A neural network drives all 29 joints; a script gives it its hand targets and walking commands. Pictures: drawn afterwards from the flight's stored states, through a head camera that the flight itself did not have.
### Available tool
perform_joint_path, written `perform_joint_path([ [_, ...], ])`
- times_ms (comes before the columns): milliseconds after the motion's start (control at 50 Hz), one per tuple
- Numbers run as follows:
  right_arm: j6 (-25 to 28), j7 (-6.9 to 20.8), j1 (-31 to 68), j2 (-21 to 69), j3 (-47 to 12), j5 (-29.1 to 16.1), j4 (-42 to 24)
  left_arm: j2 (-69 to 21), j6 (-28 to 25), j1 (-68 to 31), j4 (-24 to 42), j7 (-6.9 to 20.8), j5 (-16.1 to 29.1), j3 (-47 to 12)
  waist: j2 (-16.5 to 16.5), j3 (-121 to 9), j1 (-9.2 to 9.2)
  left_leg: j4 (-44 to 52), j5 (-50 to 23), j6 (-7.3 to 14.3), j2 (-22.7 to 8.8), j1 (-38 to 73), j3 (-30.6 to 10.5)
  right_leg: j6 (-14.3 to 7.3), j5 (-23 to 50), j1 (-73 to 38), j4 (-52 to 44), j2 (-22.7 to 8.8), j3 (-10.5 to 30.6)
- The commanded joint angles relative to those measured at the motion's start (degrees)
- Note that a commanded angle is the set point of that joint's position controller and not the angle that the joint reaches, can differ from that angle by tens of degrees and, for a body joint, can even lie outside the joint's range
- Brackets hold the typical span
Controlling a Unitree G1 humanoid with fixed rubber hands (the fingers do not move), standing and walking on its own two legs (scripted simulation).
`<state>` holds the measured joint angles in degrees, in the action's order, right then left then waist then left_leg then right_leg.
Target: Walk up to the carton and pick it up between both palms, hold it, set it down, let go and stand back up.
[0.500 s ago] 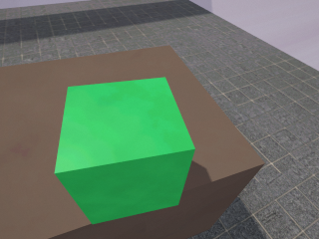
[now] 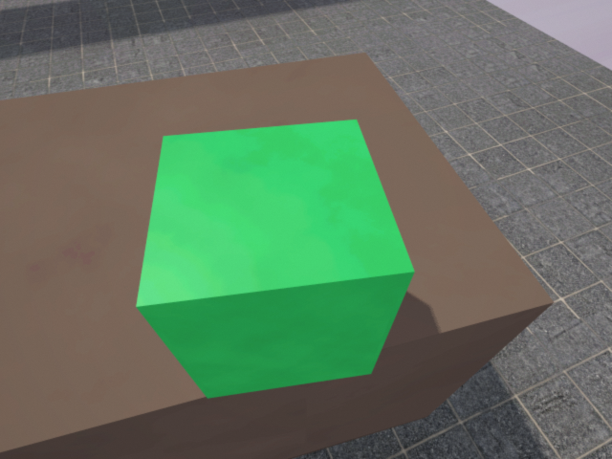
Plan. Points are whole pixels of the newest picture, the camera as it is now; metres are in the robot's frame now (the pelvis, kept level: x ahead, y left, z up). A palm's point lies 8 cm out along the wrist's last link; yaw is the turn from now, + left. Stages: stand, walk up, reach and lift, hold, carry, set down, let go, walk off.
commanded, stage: walk up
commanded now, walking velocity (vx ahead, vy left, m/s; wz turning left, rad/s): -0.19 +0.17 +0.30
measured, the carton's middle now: (277, 267) +0.32 +0.05 +0.10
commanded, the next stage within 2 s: stand in 1.90 s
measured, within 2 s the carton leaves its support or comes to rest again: neither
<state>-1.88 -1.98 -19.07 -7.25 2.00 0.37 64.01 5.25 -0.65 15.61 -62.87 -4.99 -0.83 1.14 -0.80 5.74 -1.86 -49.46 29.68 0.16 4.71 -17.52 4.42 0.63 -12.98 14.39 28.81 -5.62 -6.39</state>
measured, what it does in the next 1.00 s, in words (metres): steps on the spot: left foot, then right foot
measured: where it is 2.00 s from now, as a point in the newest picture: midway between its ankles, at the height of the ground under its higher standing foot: outside the picture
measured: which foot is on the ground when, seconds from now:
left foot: up 0.00-0.20, down 0.22-0.88, up 0.90-1.00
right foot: down 0.00-0.22, up 0.24-0.86, down 0.88-1.00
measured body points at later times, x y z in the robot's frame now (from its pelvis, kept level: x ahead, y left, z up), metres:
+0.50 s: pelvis -0.05 +0.08 +0.02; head -0.03 +0.15 +0.46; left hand -0.09 +0.33 -0.17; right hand -0.07 -0.14 -0.11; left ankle -0.09 +0.17 -0.74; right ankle -0.05 -0.13 -0.63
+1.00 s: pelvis -0.06 -0.06 +0.01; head -0.05 -0.11 +0.46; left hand -0.05 +0.18 -0.12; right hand -0.07 -0.30 -0.17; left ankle -0.10 +0.12 -0.70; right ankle -0.06 -0.15 -0.74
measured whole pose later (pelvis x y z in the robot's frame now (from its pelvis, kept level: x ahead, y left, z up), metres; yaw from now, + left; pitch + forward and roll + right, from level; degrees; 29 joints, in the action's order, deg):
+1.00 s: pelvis -0.06 -0.06 +0.01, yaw +9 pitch +0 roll +3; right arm -3.2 -1.9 -21.5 -12.9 3.8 1.0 61.4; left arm 7.3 -0.1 14.7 -57.7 -0.2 0.0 1.4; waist -3.5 -0.8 0.8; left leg -40.4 22.9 -0.8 -1.8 -18.6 -2.0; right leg -0.5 -13.1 10.7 23.3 -2.1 -2.2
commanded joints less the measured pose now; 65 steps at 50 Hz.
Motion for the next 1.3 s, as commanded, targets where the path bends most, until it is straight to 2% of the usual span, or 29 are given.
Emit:
perform_joint_path([
  [0, -2.0, 1.6, 3.1, -4.6, 2.8, 1.7, -8.2, 14.9, 1.4, 6.4, 2.0, -2.4, -1.3, 5.0, 9.1, -6.7, 1.28, -32.9, 0.3, -2.1, -8.5, -5.6, -10.6, -10.1, 28.0, 6.0, -6.9, -20.3, 9.1],
  [20, -2.4, 2.0, 3.0, -4.8, 3.1, 1.5, -8.8, 13.8, 1.7, 2.4, 3.7, -2.2, -1.8, 4.8, 11.2, -5.5, 2.5, -32.9, -3.1, -2.4, -7.8, -6.0, -9.6, -7.6, 20.6, 8.8, -7.3, -17.7, 6.4],
  [40, -1.2, 2.8, -3.2, -2.1, 1.8, 1.0, -7.8, 10.9, 1.6, -7.1, 6.4, -1.2, -1.3, 3.6, 19.5, -7.6, 8.91, -18.9, -8.7, -1.4, -8.0, 1.0, -5.0, -0.6, -11.5, 14.6, -11.0, -7.8, -1.2],
  [60, -1.0, 3.1, -7.3, -3.3, 2.1, 1.2, -6.9, 10.6, 2.1, -11.7, 8.5, -0.4, -1.0, 3.7, 22.6, -5.7, 9.88, -12.5, -9.0, -2.4, -5.6, 3.3, -1.4, 1.6, -19.7, 17.8, -13.7, -5.5, -3.3],
  [100, -1.1, 2.2, -11.3, -3.6, 2.4, 1.2, -5.4, 13.5, 2.3, -14.6, 9.1, 0.1, -0.9, 4.3, 21.4, -5.6, 11.89, -1.5, -7.1, -4.3, -4.5, -1.2, 2.9, 0.0, -15.9, 6.8, -13.0, -7.8, -3.2],
  [140, -0.6, 0.9, -2.1, -4.8, 2.3, 1.2, -8.0, 13.2, 2.2, -2.8, 5.9, 0.6, -1.3, 4.5, 13.3, -4.5, 3.48, 14.0, -4.6, -4.2, -7.5, 2.0, 2.2, -2.9, -9.6, 4.9, -7.5, -11.4, 1.3],
  [180, 0.7, 0.5, -2.5, -6.0, 2.5, 0.7, -7.7, 14.4, 3.2, 5.1, 2.7, 1.2, -2.0, 5.5, -1.1, -1.4, 2.47, 28.6, -8.5, -4.2, -7.0, 11.1, -2.1, -0.7, -9.0, 10.6, 7.2, -8.0, -1.8],
  [200, 1.9, 0.9, -6.9, -10.1, 2.8, 3.1, -8.7, 14.7, 4.7, 6.0, 2.0, 1.0, -2.3, 5.5, -9.3, 3.3, 7.28, 34.0, -6.0, -5.5, -19.1, 9.8, -20.7, 0.5, -22.6, 24.6, 23.2, 0.1, -2.4],
  [220, 2.3, 0.7, -9.1, -15.7, 2.8, 1.3, -8.0, 10.1, 5.8, 10.3, 1.9, 1.2, -3.1, 4.3, -18.5, 7.3, 2.07, 34.8, -26.7, -6.2, -32.8, -0.3, -32.9, 3.0, -19.1, 28.1, 31.2, 0.1, 2.3],
  [240, 2.2, 0.8, -8.4, -18.6, 3.4, 1.5, -7.2, 8.1, 6.2, 8.4, 5.1, 2.6, -2.3, 3.4, -28.2, 5.8, 3.99, 45.1, -16.2, 0.3, -37.4, -12.0, -40.3, 2.6, -17.1, 20.6, 29.1, -2.2, 6.3],
  [260, 2.4, 1.3, -4.3, -15.2, 2.7, 2.6, -7.3, 10.6, 5.8, 1.2, 7.6, 3.6, -0.9, 3.6, -25.7, 10.8, 3.73, 47.7, -8.4, 0.2, -31.9, -16.0, -38.6, 2.2, -12.6, 18.6, 32.4, -1.6, 7.9],
  [280, 2.7, 1.3, -0.9, -11.9, 1.7, 2.3, -8.1, 12.9, 5.3, -1.4, 7.4, 4.6, 0.0, 4.4, -20.3, 10.6, 2.59, 43.3, -9.9, -3.0, -25.4, -11.8, -26.7, 1.8, -7.4, 18.8, 32.4, -1.7, 8.3],
  [320, 2.7, 0.8, 5.6, -13.4, 2.2, 1.5, -10.9, 13.0, 5.0, 5.6, 3.2, 5.9, 0.1, 4.6, -12.4, 2.1, -1.84, 35.1, -26.2, -6.7, -18.3, 1.5, -11.4, 1.5, -0.9, 19.3, 31.7, 0.0, 7.0],
  [380, 4.1, 1.1, -9.1, -10.6, 1.7, 0.3, -5.8, 11.4, 4.9, 3.9, 2.8, 5.7, -0.7, 4.0, -7.8, -4.1, 2.75, 31.9, -42.9, -6.6, -19.3, 10.2, -13.1, 1.6, 0.5, 17.4, 34.3, 1.7, 5.2],
  [420, 4.5, 0.5, -12.8, -10.5, 1.5, 0.3, -4.3, 11.4, 5.2, 2.4, 3.5, 5.6, -0.5, 4.1, -6.4, -5.9, 3.36, 30.3, -50.7, -6.4, -20.6, 15.4, -13.0, 2.4, 0.2, 20.1, 35.8, 2.2, 5.4],
  [520, 5.2, -0.6, -13.9, -10.0, 1.3, 1.1, -5.0, 10.5, 5.7, -1.6, 4.7, 4.7, -0.4, 4.0, -10.9, -7.2, 4.9, 29.1, -54.9, 1.6, -22.6, 19.0, -15.9, 4.0, -0.9, 21.2, 33.1, 1.7, 6.8],
  [620, 5.1, -1.0, -12.2, -9.4, 1.2, 1.9, -6.3, 10.2, 5.6, -2.0, 4.8, 3.8, 0.0, 3.8, -11.6, -5.8, 4.91, 31.4, -43.2, 7.7, -24.1, 15.7, -18.9, 4.6, -5.5, 17.5, 23.7, 1.7, 7.7],
  [720, 3.7, -1.0, -9.7, -12.6, 2.6, 2.5, -7.1, 9.6, 5.0, -1.3, 5.5, 3.4, 0.3, 3.3, -13.5, -2.8, 5.39, 32.9, -31.4, 9.0, -23.0, 7.4, -18.7, 4.1, -8.9, 9.9, 12.2, 3.3, 4.9],
  [780, 2.4, -1.3, -6.2, -14.7, 3.7, 2.4, -8.1, 10.2, 4.3, 1.9, 5.5, 3.7, 0.8, 3.6, -13.0, -2.9, 4.0, 31.7, -29.4, 7.4, -22.9, 1.6, -19.0, 2.2, -5.4, 1.5, 2.8, 2.7, 4.6],
  [820, 1.5, -1.6, -3.0, -14.5, 4.1, 1.8, -9.0, 10.4, 3.3, 8.6, 3.2, 3.8, 1.0, 3.9, -7.7, -4.4, 0.55, 25.7, -23.7, 3.2, -18.9, -4.5, -16.1, 1.4, 5.9, -11.4, -10.3, 2.7, 3.2],
  [840, 1.1, -0.7, -10.0, -6.6, 2.1, -0.4, -3.4, 8.0, 0.3, 9.9, 4.0, 4.3, 0.5, 2.6, 0.2, -10.6, -2.07, 17.0, -7.6, 0.2, -7.5, -6.0, -6.4, 3.6, 4.4, -19.6, -16.1, -3.1, 12.7],
  [860, 0.1, -0.9, -11.6, -3.3, 1.5, 0.6, -4.1, 14.4, -0.8, 11.0, 4.7, 4.4, 0.4, 3.2, 14.0, -7.3, -0.01, 9.9, 3.5, -2.3, -4.5, -10.4, -4.0, 4.6, 3.3, -13.5, -18.6, -15.1, 26.5],
  [880, -0.7, -1.0, -13.9, -3.0, 1.7, 0.7, -3.5, 15.1, -0.4, 6.9, 5.0, 4.3, 0.8, 2.8, 12.4, -5.8, 2.84, 7.9, 0.2, -1.4, -7.8, -4.6, -8.2, 2.4, -2.6, -2.7, -19.2, -16.1, 24.4],
  [900, -1.5, -0.7, -12.2, -2.7, 1.3, 0.5, -3.9, 15.5, -0.1, 0.9, 6.6, 4.5, 0.6, 3.0, 19.0, -2.8, 3.09, 6.8, -0.2, -0.4, -8.0, -3.9, -7.9, 1.8, -18.4, 4.0, -24.6, -14.8, 24.6],
  [920, -1.8, 0.2, -7.3, -4.1, 1.4, 0.6, -3.9, 12.7, 0.0, -2.9, 7.8, 4.9, 0.8, 2.2, 18.0, 3.9, 3.01, 5.3, -4.9, 0.3, -8.3, -3.6, -8.6, 4.0, -21.7, 8.5, -26.8, -9.3, 21.6],
  [960, -1.5, 1.6, -6.1, -4.1, 1.4, 0.3, -2.4, 9.5, -0.4, -3.0, 8.0, 4.2, 1.1, 0.8, 16.3, 4.9, 4.01, 4.5, -11.3, 0.7, -7.7, -4.0, -8.2, 8.4, -3.0, 3.9, -23.3, -4.7, 14.5],
  [1000, -1.4, 1.9, -9.4, -3.8, 1.3, 0.9, 0.2, 9.6, -1.0, -1.1, 7.1, 3.7, 1.8, 0.5, 12.3, 1.6, 5.23, 2.1, -13.6, 0.2, -6.5, -3.7, -6.4, 7.6, 5.9, -1.5, -20.6, -4.0, 11.7],
  [1060, -1.1, 1.6, -7.2, -5.7, 1.7, 0.3, 1.0, 7.7, -1.6, 5.3, 4.5, 3.5, 1.8, -0.3, 7.1, -1.7, 3.59, 3.0, -13.8, -0.9, -5.7, -2.7, -5.5, 6.2, 6.7, -6.5, -20.0, -4.8, 13.8],
  [1280, -0.8, -0.1, -2.5, -3.9, 0.0, -0.3, 3.1, 6.4, -1.5, 10.4, 1.2, 1.7, 0.6, -1.9, 5.2, -2.9, 2.2, 13.5, -7.3, 0.0, -6.5, -0.8, -6.5, -1.7, 18.9, -13.5, -16.5, -7.3, 17.7],
])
